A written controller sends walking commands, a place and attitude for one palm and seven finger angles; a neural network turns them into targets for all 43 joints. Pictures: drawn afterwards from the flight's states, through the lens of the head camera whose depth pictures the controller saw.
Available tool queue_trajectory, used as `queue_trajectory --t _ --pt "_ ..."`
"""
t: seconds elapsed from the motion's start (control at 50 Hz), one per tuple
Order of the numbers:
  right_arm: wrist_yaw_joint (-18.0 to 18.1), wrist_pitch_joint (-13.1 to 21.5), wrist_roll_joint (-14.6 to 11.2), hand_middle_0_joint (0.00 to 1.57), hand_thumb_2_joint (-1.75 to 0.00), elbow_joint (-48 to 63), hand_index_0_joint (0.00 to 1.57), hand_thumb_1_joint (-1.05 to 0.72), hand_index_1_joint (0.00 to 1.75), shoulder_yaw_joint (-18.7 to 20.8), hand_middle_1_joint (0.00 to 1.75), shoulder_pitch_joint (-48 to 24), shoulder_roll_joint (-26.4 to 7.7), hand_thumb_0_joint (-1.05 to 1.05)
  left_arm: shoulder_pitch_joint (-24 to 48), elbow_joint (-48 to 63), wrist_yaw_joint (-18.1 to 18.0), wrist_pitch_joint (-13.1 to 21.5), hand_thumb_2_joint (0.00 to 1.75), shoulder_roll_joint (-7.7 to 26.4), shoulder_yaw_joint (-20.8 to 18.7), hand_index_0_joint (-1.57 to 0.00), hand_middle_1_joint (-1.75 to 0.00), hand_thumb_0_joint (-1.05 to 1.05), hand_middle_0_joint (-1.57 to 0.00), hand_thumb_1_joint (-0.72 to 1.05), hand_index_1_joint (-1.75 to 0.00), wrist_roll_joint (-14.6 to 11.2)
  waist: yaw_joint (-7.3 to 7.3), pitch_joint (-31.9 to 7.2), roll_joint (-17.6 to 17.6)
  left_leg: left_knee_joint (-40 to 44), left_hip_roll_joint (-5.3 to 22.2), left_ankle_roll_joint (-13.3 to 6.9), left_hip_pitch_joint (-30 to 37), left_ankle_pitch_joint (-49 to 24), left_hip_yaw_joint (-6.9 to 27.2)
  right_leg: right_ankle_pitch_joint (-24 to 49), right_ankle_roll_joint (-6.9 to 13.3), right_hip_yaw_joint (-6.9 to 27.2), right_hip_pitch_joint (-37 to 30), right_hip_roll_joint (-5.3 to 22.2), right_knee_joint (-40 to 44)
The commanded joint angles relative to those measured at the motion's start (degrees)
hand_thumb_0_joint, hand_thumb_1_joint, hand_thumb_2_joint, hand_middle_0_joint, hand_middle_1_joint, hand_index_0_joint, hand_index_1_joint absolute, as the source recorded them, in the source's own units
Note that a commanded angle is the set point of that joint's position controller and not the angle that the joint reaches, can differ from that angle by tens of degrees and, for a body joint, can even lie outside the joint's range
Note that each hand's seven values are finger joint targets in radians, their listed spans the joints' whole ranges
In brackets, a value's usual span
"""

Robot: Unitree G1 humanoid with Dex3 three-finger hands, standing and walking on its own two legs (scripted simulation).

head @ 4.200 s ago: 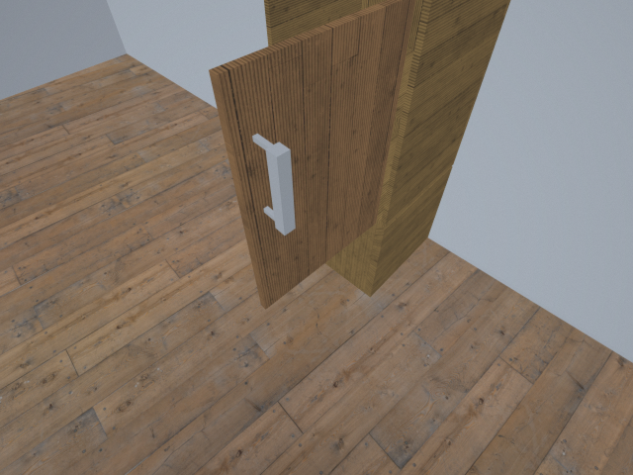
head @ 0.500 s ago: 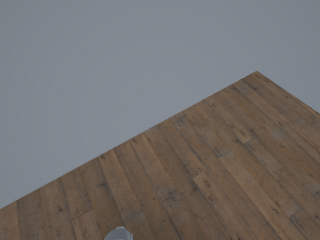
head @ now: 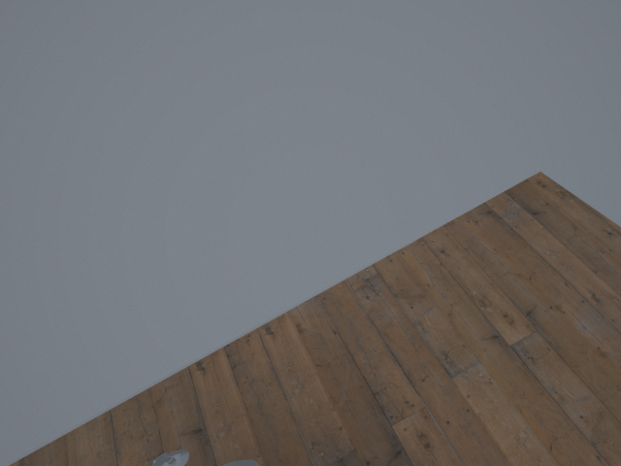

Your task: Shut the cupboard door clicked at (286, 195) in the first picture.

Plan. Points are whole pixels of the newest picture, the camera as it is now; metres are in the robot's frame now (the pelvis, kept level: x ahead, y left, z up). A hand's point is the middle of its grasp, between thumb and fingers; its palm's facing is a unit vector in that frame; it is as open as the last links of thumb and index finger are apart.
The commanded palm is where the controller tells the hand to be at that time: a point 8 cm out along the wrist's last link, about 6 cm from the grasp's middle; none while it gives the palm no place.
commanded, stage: turn to face it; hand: left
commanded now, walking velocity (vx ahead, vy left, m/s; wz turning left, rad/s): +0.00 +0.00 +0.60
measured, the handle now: out of the picture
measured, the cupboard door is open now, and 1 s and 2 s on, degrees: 86 86 86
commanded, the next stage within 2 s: none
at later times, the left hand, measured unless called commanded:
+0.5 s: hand out of the picture +0.14 +0.19 -0.15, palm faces +0.29 -0.91 -0.29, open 7.3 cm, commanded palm none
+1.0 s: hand out of the picture +0.04 +0.16 -0.17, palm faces +0.60 -0.75 -0.26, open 7.4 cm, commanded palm none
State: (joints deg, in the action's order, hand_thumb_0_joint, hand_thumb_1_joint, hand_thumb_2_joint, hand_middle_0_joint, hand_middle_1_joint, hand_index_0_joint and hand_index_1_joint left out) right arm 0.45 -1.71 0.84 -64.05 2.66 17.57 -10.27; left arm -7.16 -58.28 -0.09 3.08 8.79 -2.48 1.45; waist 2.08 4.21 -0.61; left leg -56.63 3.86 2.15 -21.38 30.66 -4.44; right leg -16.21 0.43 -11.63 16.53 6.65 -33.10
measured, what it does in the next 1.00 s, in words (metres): walks ahead, turning left: left foot, then right foot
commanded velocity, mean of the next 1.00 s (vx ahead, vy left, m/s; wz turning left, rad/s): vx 0.00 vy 0.00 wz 0.60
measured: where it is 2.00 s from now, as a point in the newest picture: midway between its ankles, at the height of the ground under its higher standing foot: outside the picture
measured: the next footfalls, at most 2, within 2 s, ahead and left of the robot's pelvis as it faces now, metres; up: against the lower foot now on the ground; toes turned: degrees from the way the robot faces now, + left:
left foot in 0.16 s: +0.12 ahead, +0.13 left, +0.00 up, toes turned +15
right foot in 0.46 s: +0.16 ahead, -0.15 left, +0.00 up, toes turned +11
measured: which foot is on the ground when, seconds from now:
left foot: up 0.00-0.14, down 0.16-0.46, up 0.48-0.80, down 0.82-1.00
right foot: down 0.00-0.16, up 0.18-0.44, down 0.46-0.80, up 0.82-1.00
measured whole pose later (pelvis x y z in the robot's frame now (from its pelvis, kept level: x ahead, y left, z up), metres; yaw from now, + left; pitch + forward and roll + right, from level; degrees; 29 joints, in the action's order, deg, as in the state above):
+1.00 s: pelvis +0.11 -0.06 +0.00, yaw +36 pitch +1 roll +0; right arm -0.2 -2.5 1.7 -52.1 2.9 6.5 -12.4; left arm -9.1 -53.1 -0.2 -3.2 14.3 -4.0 0.7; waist -0.8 7.0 0.8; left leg -31.6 0.3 0.0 -17.6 15.1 -0.1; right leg -26.2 -4.8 -2.4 26.4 5.6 -57.3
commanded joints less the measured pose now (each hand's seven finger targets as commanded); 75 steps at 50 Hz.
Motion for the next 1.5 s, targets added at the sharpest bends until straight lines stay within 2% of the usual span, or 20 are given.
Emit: queue_trajectory --t 0.0,0.1,0.14,0.22,0.38,0.4,0.44,0.54,0.74,0.76,0.78,0.8,1.04,1.06,1.1,1.2,1.38,1.4,1.42,1.48 --pt "-0.99 1.51 -0.26 0.20 -0.90 6.57 0.20 -0.90 0.30 -0.03 0.30 -3.04 -0.38 0.00 -6.78 1.44 -1.62 -0.45 0.90 10.04 -2.61 -0.20 -0.30 0.00 -0.20 0.90 -0.30 0.05 -2.70 -5.72 9.88 6.31 2.21 0.73 -6.07 -4.13 -0.56 36.86 5.90 4.99 -11.09 15.64 11.24" --pt "-1.67 1.26 0.46 0.20 -0.90 7.79 0.20 -0.90 0.30 0.63 0.30 0.45 -3.14 0.00 -4.80 3.20 -1.47 -1.27 0.90 11.17 -3.27 -0.20 -0.30 0.00 -0.20 0.90 -0.30 -0.57 -0.11 -7.83 6.07 27.48 -1.14 -0.21 7.53 -21.79 -5.63 29.18 1.11 -1.34 -7.84 12.63 -0.26" --pt "-1.04 1.79 1.31 0.20 -0.90 8.13 0.20 -0.90 0.30 3.28 0.30 7.08 -13.91 0.00 -3.85 7.03 -1.07 -2.24 0.90 6.97 -2.38 -0.20 -0.30 0.00 -0.20 0.90 -0.30 -1.47 3.38 -11.98 -20.15 33.82 19.25 -11.79 22.03 -56.95 22.47 -18.09 -5.80 -2.25 12.91 1.07 -23.46" --pt "0.77 1.71 0.98 0.20 -0.90 10.37 0.20 -0.90 0.30 3.07 0.30 1.41 -13.07 0.00 2.56 8.77 -1.22 -3.48 0.90 7.30 -2.27 -0.20 -0.30 0.00 -0.20 0.90 -0.30 -0.61 1.63 -8.39 -10.41 34.75 17.41 -13.24 14.15 -47.54 21.47 -14.14 -5.12 11.52 18.47 0.15 -35.92" --pt "-0.14 -0.01 0.76 0.20 -0.90 15.01 0.20 -0.90 0.30 4.18 0.30 -9.74 -14.58 0.00 -6.24 7.97 -0.54 -3.83 0.90 8.00 -2.44 -0.20 -0.30 0.00 -0.20 0.90 -0.30 -0.71 -3.01 -7.60 -8.37 32.83 8.44 -8.22 1.39 -26.44 15.89 -2.94 -4.20 6.63 -3.52 -5.46 -2.15" --pt "-0.30 -0.26 0.38 0.20 -0.90 16.08 0.20 -0.90 0.30 4.06 0.30 -11.56 -13.27 0.00 -9.19 7.61 -0.78 -3.33 0.90 9.71 -2.97 -0.20 -0.30 0.00 -0.20 0.90 -0.30 -0.52 -4.78 -7.72 -4.23 28.79 5.05 -5.78 -3.37 -19.87 14.00 1.46 -3.78 7.96 -9.72 -3.38 7.33" --pt "-1.28 -0.43 0.01 0.20 -0.90 18.94 0.20 -0.90 0.30 3.40 0.30 -13.33 -8.39 0.00 -9.90 8.90 -1.52 -2.79 0.90 18.90 -4.17 -0.20 -0.30 0.00 -0.20 0.90 -0.30 0.57 -6.34 -5.37 20.88 -0.21 -5.88 0.33 -14.65 5.72 3.47 3.94 7.13 33.11 -8.80 22.72 21.02" --pt "-1.96 -1.69 0.08 0.20 -0.90 16.04 0.20 -0.90 0.30 2.65 0.30 -12.01 -6.63 0.00 -4.46 10.45 -1.89 -1.99 0.90 11.50 -2.18 -0.20 -0.30 0.00 -0.20 0.90 -0.30 0.00 -1.66 -4.82 13.15 -9.54 -1.42 1.93 -12.14 -4.75 3.06 33.40 5.20 10.31 -9.25 12.06 11.12" --pt "-2.07 -0.34 -0.03 0.20 -0.90 16.49 0.20 -0.90 0.30 1.79 0.30 -10.90 -7.39 0.00 -8.08 8.27 -1.40 -2.21 0.90 15.49 -3.99 -0.20 -0.30 0.00 -0.20 0.90 -0.30 -0.37 -1.66 -9.59 10.33 27.41 -3.69 -0.49 7.24 -15.45 -4.02 37.83 2.09 2.41 -12.40 13.74 -1.17" --pt "-1.89 0.13 0.30 0.20 -0.90 15.38 0.20 -0.90 0.30 2.66 0.30 -6.29 -10.64 0.00 -7.08 8.95 -1.15 -2.37 0.90 14.53 -3.89 -0.20 -0.30 0.00 -0.20 0.90 -0.30 -0.78 1.01 -12.52 3.23 32.51 0.47 -2.45 18.35 -27.06 0.16 29.35 -0.68 0.59 -4.51 12.43 -10.01" --pt "-1.59 0.40 0.73 0.20 -0.90 15.13 0.20 -0.90 0.30 4.42 0.30 -3.08 -16.95 0.00 -6.30 11.01 -0.64 -2.63 0.90 10.81 -2.97 -0.20 -0.30 0.00 -0.20 0.90 -0.30 -1.12 2.81 -14.23 -14.24 33.12 16.33 -10.13 29.15 -48.33 20.78 -7.28 -5.21 -0.60 12.96 3.62 -23.36" --pt "-1.22 -0.25 0.40 0.20 -0.90 13.93 0.20 -0.90 0.30 4.81 0.30 0.42 -19.71 0.00 -2.50 13.40 -1.01 -3.40 0.90 10.30 -2.19 -0.20 -0.30 0.00 -0.20 0.90 -0.30 -0.61 4.34 -13.04 -14.29 33.70 22.83 -16.52 26.39 -55.93 24.88 -22.70 -5.31 5.53 17.81 1.13 -31.26" --pt "-0.20 -0.42 0.61 0.20 -0.90 16.34 0.20 -0.90 0.30 4.38 0.30 -11.97 -14.83 0.00 -6.61 9.86 -0.60 -4.03 0.90 9.29 -2.60 -0.20 -0.30 0.00 -0.20 0.90 -0.30 -0.86 -3.30 -7.28 -8.69 31.60 7.01 -8.80 2.74 -30.20 18.19 -2.66 -4.30 7.33 -4.22 -5.48 -2.37" --pt "-0.35 -0.53 0.19 0.20 -0.90 17.01 0.20 -0.90 0.30 4.21 0.30 -13.29 -13.72 0.00 -9.64 9.39 -0.81 -3.50 0.90 10.89 -3.08 -0.20 -0.30 0.00 -0.20 0.90 -0.30 -0.69 -5.05 -7.72 -5.07 27.66 3.99 -6.31 -1.36 -24.14 16.29 1.89 -3.91 8.55 -10.21 -3.62 6.83" --pt "-1.14 -0.65 -0.20 0.20 -0.90 19.27 0.20 -0.90 0.30 3.58 0.30 -13.36 -8.42 0.00 -10.60 10.09 -1.63 -2.87 0.90 19.60 -4.45 -0.20 -0.30 0.00 -0.20 0.90 -0.30 0.48 -6.50 -6.41 19.60 -0.42 -7.04 0.04 -13.47 5.78 4.95 3.90 7.24 33.50 -11.50 22.36 20.12" --pt "-2.10 -1.74 -0.04 0.20 -0.90 15.92 0.20 -0.90 0.30 2.79 0.30 -11.33 -6.82 0.00 -2.85 12.21 -2.14 -2.51 0.90 12.12 -2.39 -0.20 -0.30 0.00 -0.20 0.90 -0.30 0.06 -1.54 -5.40 13.28 -8.68 -1.60 1.66 -10.01 -4.09 3.71 27.00 5.68 11.35 -8.28 12.05 11.87" --pt "-2.26 -0.38 -0.20 0.20 -0.90 15.78 0.20 -0.90 0.30 1.98 0.30 -9.30 -7.18 0.00 -6.10 9.62 -1.46 -2.74 0.90 15.33 -4.07 -0.20 -0.30 0.00 -0.20 0.90 -0.30 -0.22 -1.89 -8.70 9.32 26.96 -3.02 0.18 6.51 -14.57 -2.17 27.76 2.22 4.07 -10.52 13.59 0.63" --pt "-2.13 0.08 0.10 0.20 -0.90 14.93 0.20 -0.90 0.30 2.82 0.30 -5.71 -10.11 0.00 -5.62 10.33 -1.20 -3.06 0.90 14.21 -4.03 -0.20 -0.30 0.00 -0.20 0.90 -0.30 -0.78 0.37 -10.37 1.98 32.44 -0.04 -1.56 15.64 -24.55 1.55 21.19 -0.62 1.85 -3.29 12.00 -7.23" --pt "-1.71 0.48 0.74 0.20 -0.90 14.74 0.20 -0.90 0.30 4.54 0.30 -1.97 -16.91 0.00 -5.42 12.47 -0.69 -3.50 0.90 10.33 -3.25 -0.20 -0.30 0.00 -0.20 0.90 -0.30 -1.20 2.26 -12.01 -16.37 34.13 16.13 -9.85 24.61 -45.12 23.86 -10.23 -5.57 -0.22 13.27 3.31 -20.71" --pt "0.13 0.41 0.75 0.20 -0.90 13.97 0.20 -0.90 0.30 4.57 0.30 -0.94 -16.96 0.00 2.73 13.49 -1.17 -4.48 0.90 9.54 -2.46 -0.20 -0.30 0.00 -0.20 0.90 -0.30 -0.42 2.77 -9.62 -11.93 35.66 16.87 -14.33 17.60 -41.24 25.49 -15.62 -5.32 11.19 19.89 1.16 -35.01"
